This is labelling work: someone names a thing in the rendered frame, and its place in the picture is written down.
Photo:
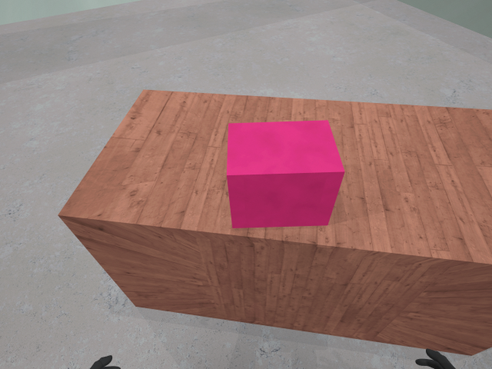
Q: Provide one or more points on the pedestal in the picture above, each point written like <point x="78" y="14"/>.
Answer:
<point x="405" y="259"/>

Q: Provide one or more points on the robot right hand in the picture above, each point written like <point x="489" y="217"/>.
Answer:
<point x="439" y="361"/>

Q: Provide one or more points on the carton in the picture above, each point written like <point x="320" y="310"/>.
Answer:
<point x="282" y="174"/>

